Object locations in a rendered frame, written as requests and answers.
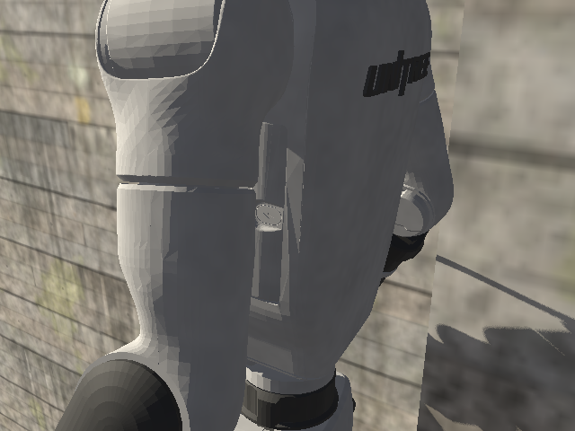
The left robot upper arm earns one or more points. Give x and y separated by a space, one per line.
190 83

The right robot upper arm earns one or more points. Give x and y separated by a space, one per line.
428 189

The robot torso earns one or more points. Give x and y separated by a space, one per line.
333 156

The robot left forearm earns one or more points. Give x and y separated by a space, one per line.
121 395

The robot right forearm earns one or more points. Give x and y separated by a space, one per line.
401 249

